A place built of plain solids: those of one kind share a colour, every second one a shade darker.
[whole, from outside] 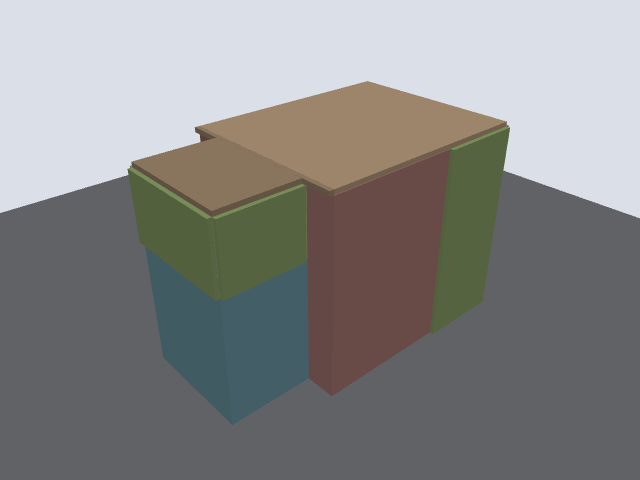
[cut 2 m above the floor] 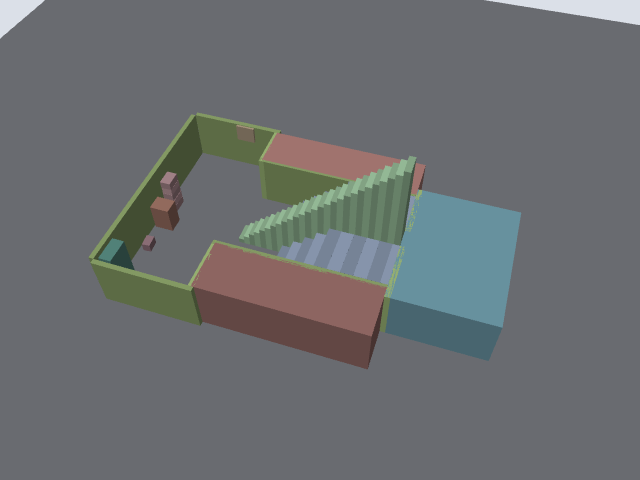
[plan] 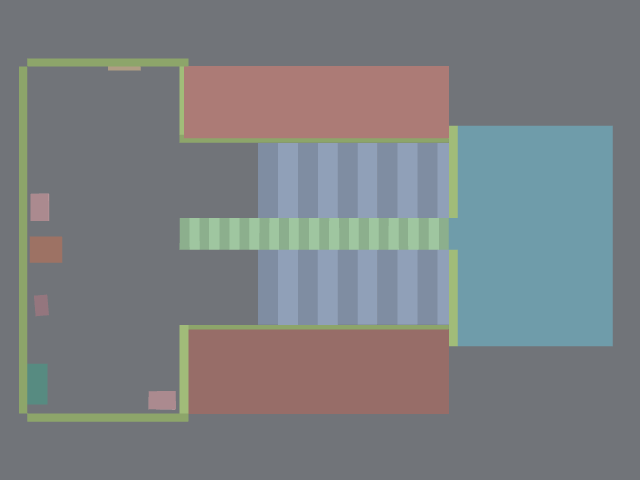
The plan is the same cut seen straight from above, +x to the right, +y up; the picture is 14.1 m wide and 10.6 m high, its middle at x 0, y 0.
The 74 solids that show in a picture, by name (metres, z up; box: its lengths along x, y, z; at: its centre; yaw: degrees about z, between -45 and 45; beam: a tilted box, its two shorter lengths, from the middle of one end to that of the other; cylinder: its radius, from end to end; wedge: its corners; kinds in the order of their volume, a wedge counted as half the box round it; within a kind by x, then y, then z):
{
 "fill_1": {"box": [5.85, 1.87, 8.43], "at": [-0.08, -2.91, 4.16]},
 "fill_2": {"box": [5.85, 1.6, 8.43], "at": [-0.08, 3.04, 4.16]},
 "floor_1": {"box": [3.63, 4.87, 5.8], "at": [4.65, 0.09, 2.6]},
 "wall_1": {"box": [0.18, 7.66, 8.44], "at": [-6.56, 0.0, 4.17]},
 "wall_2": {"box": [3.56, 0.18, 8.44], "at": [-4.68, -3.92, 4.17]},
 "wall_3": {"box": [3.56, 0.18, 8.44], "at": [-4.68, 3.92, 4.17]},
 "wall_4": {"box": [0.2, 1.96, 8.44], "at": [-3.0, -2.85, 4.17]},
 "wall_5": {"box": [0.2, 1.69, 8.44], "at": [-3.0, 2.99, 4.17]},
 "wall_6": {"box": [5.94, 0.18, 8.44], "at": [-0.13, -1.97, 4.17]},
 "wall_7": {"box": [5.94, 0.18, 8.44], "at": [-0.13, 2.23, 4.17]},
 "wall_8": {"box": [0.2, 2.13, 8.44], "at": [2.94, -1.28, 4.17]},
 "wall_9": {"box": [0.2, 2.04, 8.44], "at": [2.94, 1.51, 4.17]},
 "wall_10": {"box": [3.43, 0.18, 2.89], "at": [4.75, 2.62, 6.94]},
 "wall_11": {"box": [0.18, 4.87, 2.89], "at": [6.56, 0.09, 6.94]},
 "mass_1": {"box": [0.44, 1.66, 0.49], "at": [-1.15, -1.05, 0.19]},
 "mass_2": {"box": [0.44, 1.66, 0.49], "at": [-1.15, 1.31, 0.19]},
 "mass_3": {"box": [0.44, 1.66, 0.88], "at": [-0.71, -1.05, 0.39]},
 "mass_4": {"box": [0.44, 1.66, 0.88], "at": [-0.71, 1.31, 0.39]},
 "mass_5": {"box": [0.44, 1.66, 1.28], "at": [-0.27, -1.05, 0.59]},
 "mass_6": {"box": [0.44, 1.66, 1.28], "at": [-0.27, 1.31, 0.59]},
 "mass_7": {"box": [0.44, 1.66, 1.67], "at": [0.17, -1.05, 0.78]},
 "mass_8": {"box": [0.44, 1.66, 1.67], "at": [0.17, 1.31, 0.78]},
 "mass_9": {"box": [0.44, 1.66, 2.06], "at": [0.61, -1.05, 0.98]},
 "mass_10": {"box": [0.44, 1.66, 2.06], "at": [0.61, 1.31, 0.98]},
 "mass_11": {"box": [0.44, 1.66, 2.45], "at": [1.05, -1.05, 1.18]},
 "mass_12": {"box": [0.44, 1.66, 2.45], "at": [1.05, 1.31, 1.18]},
 "mass_13": {"box": [0.44, 1.66, 2.85], "at": [1.49, -1.05, 1.37]},
 "mass_14": {"box": [0.44, 1.66, 2.85], "at": [1.49, 1.31, 1.37]},
 "mass_15": {"box": [0.44, 1.66, 3.24], "at": [1.93, -1.05, 1.57]},
 "mass_16": {"box": [0.44, 1.66, 3.24], "at": [1.93, 1.31, 1.57]},
 "mass_17": {"box": [0.44, 1.66, 3.63], "at": [2.37, -1.05, 1.77]},
 "mass_18": {"box": [0.44, 1.66, 3.63], "at": [2.37, 1.31, 1.77]},
 "mass_19": {"box": [0.26, 1.66, 4.03], "at": [2.72, -1.05, 1.96]},
 "mass_20": {"box": [0.26, 1.66, 4.03], "at": [2.72, 1.31, 1.96]},
 "roof_1": {"box": [9.31, 7.66, 0.2], "at": [-1.81, 0.0, 8.49]},
 "roof_2": {"box": [0.2, 7.66, 0.2], "at": [2.94, 0.0, 8.49]},
 "roof_3": {"box": [3.43, 4.87, 0.2], "at": [4.75, 0.09, 8.49]},
 "tread_1": {"wedge": [[-3.1, -0.22, -0.05], [-3.1, -0.22, 0.2], [-3.1, 0.48, -0.05], [-3.1, 0.48, 0.2], [-2.88, -0.22, -0.05], [-2.88, -0.22, 0.2], [-2.88, 0.48, -0.05], [-2.88, 0.48, 0.2]]},
 "tread_2": {"wedge": [[-2.88, -0.22, -0.05], [-2.88, -0.22, 0.39], [-2.88, 0.48, -0.05], [-2.88, 0.48, 0.39], [-2.66, 0.48, -0.05], [-2.66, 0.48, 0.39], [-2.65, -0.22, -0.05], [-2.65, -0.22, 0.39]]},
 "tread_3": {"wedge": [[-2.66, -0.22, -0.05], [-2.66, -0.22, 0.59], [-2.66, 0.48, -0.05], [-2.66, 0.48, 0.59], [-2.45, -0.22, -0.05], [-2.45, -0.22, 0.59], [-2.45, 0.48, -0.05], [-2.45, 0.48, 0.59]]},
 "tread_4": {"wedge": [[-2.45, -0.22, -0.05], [-2.45, -0.22, 0.79], [-2.45, 0.48, -0.05], [-2.45, 0.48, 0.79], [-2.22, -0.22, -0.05], [-2.22, -0.22, 0.79], [-2.22, 0.48, -0.05], [-2.22, 0.48, 0.79]]},
 "tread_5": {"wedge": [[-2.22, -0.22, -0.05], [-2.22, -0.22, 0.98], [-2.22, 0.48, -0.05], [-2.22, 0.48, 0.98], [-2.0, -0.22, -0.05], [-2.0, -0.22, 0.98], [-1.99, 0.48, -0.05], [-1.99, 0.48, 0.98]]},
 "tread_6": {"wedge": [[-2.0, -0.22, -0.05], [-2.0, -0.22, 1.18], [-2.0, 0.48, -0.05], [-2.0, 0.48, 1.18], [-1.77, -0.22, -0.05], [-1.77, -0.22, 1.18], [-1.77, 0.48, -0.05], [-1.77, 0.48, 1.18]]},
 "tread_7": {"wedge": [[-1.78, -0.22, -0.05], [-1.78, -0.22, 1.38], [-1.78, 0.48, -0.05], [-1.78, 0.48, 1.38], [-1.56, -0.22, -0.05], [-1.56, -0.22, 1.38], [-1.56, 0.48, -0.05], [-1.56, 0.48, 1.38]]},
 "tread_8": {"wedge": [[-1.56, -0.22, -0.05], [-1.56, -0.22, 1.57], [-1.56, 0.48, -0.05], [-1.56, 0.48, 1.57], [-1.34, -0.22, -0.05], [-1.34, -0.22, 1.57], [-1.33, 0.48, -0.05], [-1.33, 0.48, 1.57]]},
 "tread_9": {"wedge": [[-1.34, -0.22, -0.05], [-1.34, -0.22, 1.77], [-1.34, 0.48, -0.05], [-1.34, 0.48, 1.77], [-1.12, -0.22, -0.05], [-1.12, -0.22, 1.77], [-1.11, 0.48, -0.05], [-1.11, 0.48, 1.77]]},
 "tread_10": {"wedge": [[-1.12, -0.22, -0.05], [-1.12, -0.22, 1.97], [-1.12, 0.48, -0.05], [-1.12, 0.48, 1.97], [-0.9, -0.22, -0.05], [-0.9, -0.22, 1.97], [-0.9, 0.48, -0.05], [-0.9, 0.48, 1.97]]},
 "tread_11": {"wedge": [[-0.9, -0.22, -0.05], [-0.9, -0.22, 2.16], [-0.9, 0.48, -0.05], [-0.9, 0.48, 2.16], [-0.68, -0.22, -0.05], [-0.68, -0.22, 2.16], [-0.68, 0.48, -0.05], [-0.68, 0.48, 2.16]]},
 "tread_12": {"wedge": [[-0.69, -0.22, -0.05], [-0.69, -0.22, 2.36], [-0.68, 0.48, -0.05], [-0.68, 0.48, 2.36], [-0.47, -0.22, -0.05], [-0.47, -0.22, 2.36], [-0.46, 0.48, -0.05], [-0.46, 0.48, 2.36]]},
 "tread_13": {"wedge": [[-0.47, -0.22, -0.05], [-0.47, -0.22, 2.56], [-0.47, 0.48, -0.05], [-0.47, 0.48, 2.56], [-0.24, -0.22, -0.05], [-0.24, -0.22, 2.56], [-0.24, 0.48, -0.05], [-0.24, 0.48, 2.56]]},
 "tread_14": {"wedge": [[-0.24, -0.22, -0.05], [-0.24, -0.22, 2.75], [-0.24, 0.48, -0.05], [-0.24, 0.48, 2.75], [-0.01, -0.22, -0.05], [-0.01, -0.22, 2.75], [-0.01, 0.48, -0.05], [-0.01, 0.48, 2.75]]},
 "tread_15": {"wedge": [[-0.02, -0.22, -0.05], [-0.02, -0.22, 2.95], [-0.02, 0.48, -0.05], [-0.02, 0.48, 2.95], [0.2, -0.22, -0.05], [0.2, -0.22, 2.95], [0.2, 0.48, -0.05], [0.2, 0.48, 2.95]]},
 "tread_16": {"wedge": [[0.2, -0.22, -0.05], [0.2, -0.22, 3.15], [0.2, 0.48, -0.05], [0.2, 0.48, 3.15], [0.42, 0.48, -0.05], [0.42, 0.48, 3.15], [0.43, -0.22, -0.05], [0.43, -0.22, 3.15]]},
 "tread_17": {"wedge": [[0.42, 0.48, -0.05], [0.42, 0.48, 3.34], [0.43, -0.22, -0.05], [0.43, -0.22, 3.34], [0.64, -0.22, -0.05], [0.64, -0.22, 3.34], [0.64, 0.48, -0.05], [0.64, 0.48, 3.34]]},
 "tread_18": {"wedge": [[0.64, -0.22, -0.05], [0.64, -0.22, 3.54], [0.64, 0.48, -0.05], [0.64, 0.48, 3.54], [0.86, -0.22, -0.05], [0.86, -0.22, 3.54], [0.86, 0.48, -0.05], [0.86, 0.48, 3.54]]},
 "tread_19": {"wedge": [[0.85, 0.48, -0.05], [0.85, 0.48, 3.74], [0.86, -0.22, -0.05], [0.86, -0.22, 3.74], [1.08, -0.22, -0.05], [1.08, -0.22, 3.74], [1.09, 0.48, -0.05], [1.09, 0.48, 3.74]]},
 "tread_20": {"wedge": [[1.08, -0.22, -0.05], [1.08, -0.22, 3.93], [1.08, 0.48, -0.05], [1.08, 0.48, 3.93], [1.3, -0.22, -0.05], [1.3, -0.22, 3.93], [1.3, 0.48, -0.05], [1.3, 0.48, 3.93]]},
 "tread_21": {"wedge": [[1.3, -0.22, -0.05], [1.3, -0.22, 4.13], [1.3, 0.48, -0.05], [1.3, 0.48, 4.12], [1.52, -0.22, -0.05], [1.52, -0.22, 4.13], [1.52, 0.48, -0.05], [1.52, 0.48, 4.12]]},
 "tread_22": {"wedge": [[1.51, -0.22, -0.05], [1.51, -0.22, 4.33], [1.52, 0.48, -0.05], [1.52, 0.48, 4.32], [1.74, -0.22, -0.05], [1.74, -0.22, 4.33], [1.74, 0.48, -0.05], [1.74, 0.48, 4.32]]},
 "tread_23": {"wedge": [[1.74, -0.22, -0.05], [1.74, -0.22, 4.52], [1.74, 0.48, -0.05], [1.74, 0.48, 4.52], [1.95, -0.22, -0.05], [1.95, -0.22, 4.52], [1.95, 0.48, -0.05], [1.95, 0.48, 4.52]]},
 "tread_24": {"wedge": [[1.94, 0.48, -0.05], [1.94, 0.48, 4.72], [1.95, -0.22, -0.05], [1.95, -0.22, 4.72], [2.18, -0.22, -0.05], [2.18, -0.22, 4.72], [2.18, 0.48, -0.05], [2.18, 0.48, 4.71]]},
 "tread_25": {"wedge": [[2.18, -0.22, -0.05], [2.18, -0.22, 4.91], [2.18, 0.48, -0.05], [2.18, 0.48, 4.91], [2.4, -0.22, -0.05], [2.4, -0.22, 4.91], [2.4, 0.48, -0.05], [2.4, 0.48, 4.91]]},
 "tread_26": {"wedge": [[2.4, -0.22, -0.05], [2.4, -0.22, 5.11], [2.4, 0.48, -0.05], [2.4, 0.48, 5.11], [2.63, -0.22, -0.05], [2.63, -0.22, 5.11], [2.63, 0.48, -0.05], [2.63, 0.48, 5.11]]},
 "tread_27": {"wedge": [[2.63, -0.22, -0.05], [2.63, -0.22, 5.31], [2.63, 0.48, -0.05], [2.63, 0.48, 5.31], [2.84, -0.22, -0.05], [2.84, -0.22, 5.31], [2.84, 0.48, -0.05], [2.84, 0.48, 5.31]]},
 "lockers_1": {"box": [0.45, 0.9, 1.85], "at": [-6.24, -3.18, 0.88]},
 "bin_1": {"box": [0.72, 0.58, 1.11], "at": [-6.05, -0.21, 0.51]},
 "crate_1": {"box": [0.4, 0.6, 0.3], "at": [-6.19, 0.72, 0.75], "yaw": -0.3},
 "crate_2": {"box": [0.4, 0.6, 0.3], "at": [-6.19, 0.72, 1.35], "yaw": 0.5},
 "crate_3": {"box": [0.4, 0.6, 0.3], "at": [-6.19, 0.73, 1.05], "yaw": 0.1},
 "crate_4": {"box": [0.4, 0.6, 0.3], "at": [-6.18, 0.72, 0.45]},
 "crate_5": {"box": [0.4, 0.6, 0.35], "at": [-6.18, 0.73, 0.12], "yaw": 0.4},
 "crate_6": {"box": [0.6, 0.4, 0.2], "at": [-3.48, -3.54, 0.3], "yaw": 0.5},
 "bucket_1": {"box": [0.3, 0.46, 0.39], "at": [-6.15, -1.44, 0.14], "yaw": 4.7},
 "cabinet_1": {"box": [0.73, 0.09, 0.68], "at": [-4.32, 3.79, 1.64]}
}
